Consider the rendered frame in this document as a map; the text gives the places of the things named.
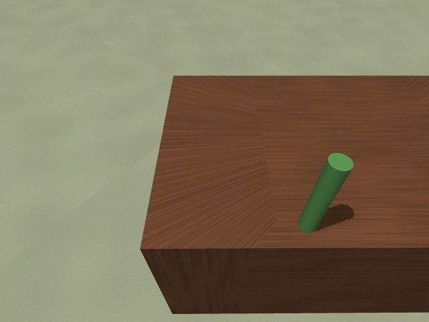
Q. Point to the can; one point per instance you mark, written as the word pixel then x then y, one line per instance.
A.
pixel 331 179

